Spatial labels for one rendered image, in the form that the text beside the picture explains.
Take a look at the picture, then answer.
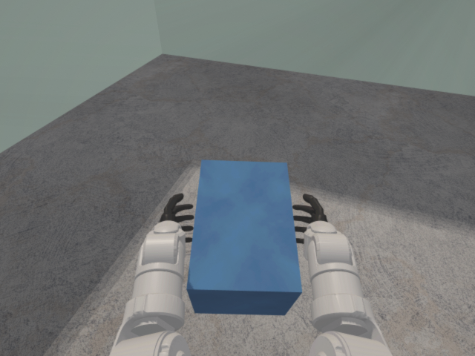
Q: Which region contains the robot right hand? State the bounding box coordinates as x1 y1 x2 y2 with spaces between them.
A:
292 194 328 244

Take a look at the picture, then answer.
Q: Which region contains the robot left hand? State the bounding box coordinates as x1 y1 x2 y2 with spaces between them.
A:
160 194 194 243

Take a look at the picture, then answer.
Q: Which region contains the carton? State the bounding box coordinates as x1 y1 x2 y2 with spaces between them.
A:
186 160 302 315

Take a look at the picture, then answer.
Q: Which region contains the left robot upper arm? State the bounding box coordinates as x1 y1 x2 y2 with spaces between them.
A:
110 330 191 356

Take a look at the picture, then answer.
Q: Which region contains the right robot upper arm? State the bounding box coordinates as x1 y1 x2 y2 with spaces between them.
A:
309 331 392 356

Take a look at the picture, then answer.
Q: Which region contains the robot right forearm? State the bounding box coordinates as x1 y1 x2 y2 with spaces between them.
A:
304 221 392 354

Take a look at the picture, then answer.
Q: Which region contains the robot left forearm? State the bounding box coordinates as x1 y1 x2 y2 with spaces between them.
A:
109 220 186 356

